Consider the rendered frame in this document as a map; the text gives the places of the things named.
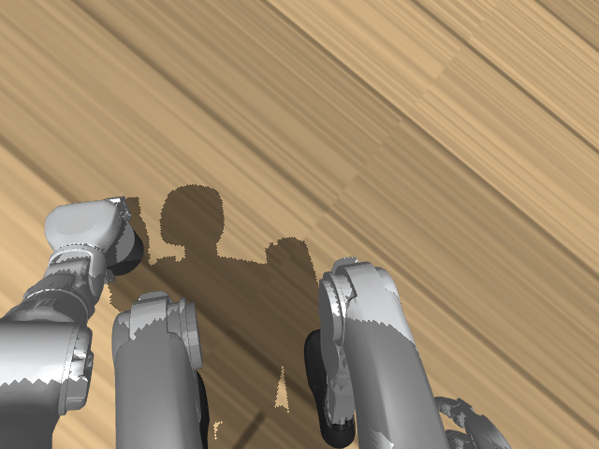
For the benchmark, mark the tin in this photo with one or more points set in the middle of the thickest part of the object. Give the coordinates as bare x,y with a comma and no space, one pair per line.
126,252

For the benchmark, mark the left robot arm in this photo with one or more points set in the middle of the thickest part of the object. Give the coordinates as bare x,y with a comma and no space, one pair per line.
46,360

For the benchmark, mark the right robot hand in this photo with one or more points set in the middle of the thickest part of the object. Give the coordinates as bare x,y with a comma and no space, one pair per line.
481,433

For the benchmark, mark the right robot foot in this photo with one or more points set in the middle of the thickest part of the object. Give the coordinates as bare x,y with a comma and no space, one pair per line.
335,435

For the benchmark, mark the left robot hand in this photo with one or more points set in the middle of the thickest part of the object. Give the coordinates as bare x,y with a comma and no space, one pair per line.
92,223

